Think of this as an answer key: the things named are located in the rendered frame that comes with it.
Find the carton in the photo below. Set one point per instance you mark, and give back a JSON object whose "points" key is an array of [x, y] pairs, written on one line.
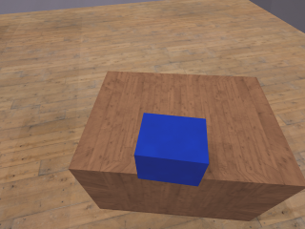
{"points": [[172, 148]]}

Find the pedestal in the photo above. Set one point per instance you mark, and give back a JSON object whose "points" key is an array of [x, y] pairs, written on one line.
{"points": [[251, 165]]}

